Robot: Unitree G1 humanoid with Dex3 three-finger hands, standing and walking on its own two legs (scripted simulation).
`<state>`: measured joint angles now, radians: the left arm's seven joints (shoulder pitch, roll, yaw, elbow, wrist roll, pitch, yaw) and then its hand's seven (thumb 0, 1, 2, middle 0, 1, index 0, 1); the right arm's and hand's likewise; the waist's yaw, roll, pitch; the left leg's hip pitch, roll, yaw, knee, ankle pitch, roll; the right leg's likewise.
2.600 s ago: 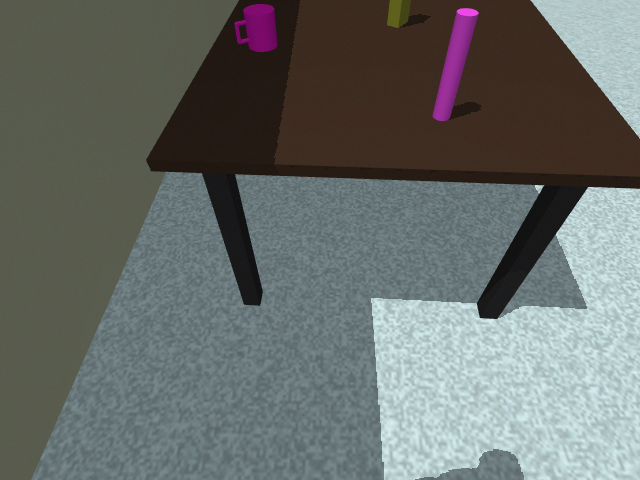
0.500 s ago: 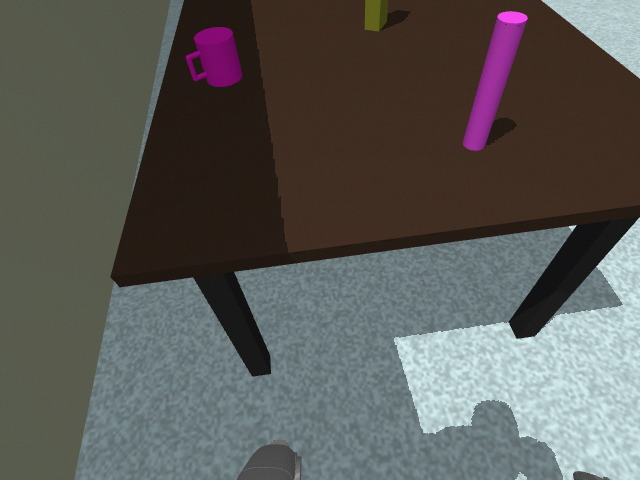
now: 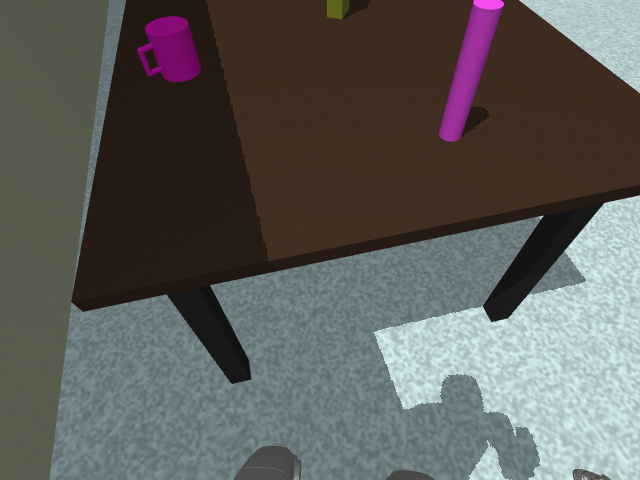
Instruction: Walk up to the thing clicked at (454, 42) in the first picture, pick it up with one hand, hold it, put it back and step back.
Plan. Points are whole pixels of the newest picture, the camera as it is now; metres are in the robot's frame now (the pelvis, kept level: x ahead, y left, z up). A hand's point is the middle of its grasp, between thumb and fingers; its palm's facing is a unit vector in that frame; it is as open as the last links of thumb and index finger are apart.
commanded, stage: walk up
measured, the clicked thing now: (466, 78) +0.69 -0.18 +0.11
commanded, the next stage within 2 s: stand in 1.28 s
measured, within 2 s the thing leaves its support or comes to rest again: neither
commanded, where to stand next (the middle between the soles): +0.08 +0.00 m, yaw +3 degrees
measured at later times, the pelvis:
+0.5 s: pelvis +0.00 -0.02 +0.03, yaw +2 degrees
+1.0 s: pelvis +0.01 -0.01 +0.04, yaw +3 degrees
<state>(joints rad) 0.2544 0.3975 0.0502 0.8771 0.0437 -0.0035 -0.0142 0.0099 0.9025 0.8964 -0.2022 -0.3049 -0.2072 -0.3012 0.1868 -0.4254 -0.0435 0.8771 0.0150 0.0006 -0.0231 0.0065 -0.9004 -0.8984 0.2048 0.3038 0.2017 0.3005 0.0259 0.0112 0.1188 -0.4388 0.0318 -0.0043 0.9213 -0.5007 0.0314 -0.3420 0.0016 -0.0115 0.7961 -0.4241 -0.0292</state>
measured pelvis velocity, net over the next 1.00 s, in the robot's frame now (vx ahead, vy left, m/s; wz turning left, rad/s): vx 0.01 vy -0.01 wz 0.06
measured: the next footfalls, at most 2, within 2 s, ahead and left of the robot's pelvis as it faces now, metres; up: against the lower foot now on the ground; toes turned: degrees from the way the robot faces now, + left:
none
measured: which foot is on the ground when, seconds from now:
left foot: down 0.00-1.00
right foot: down 0.00-1.00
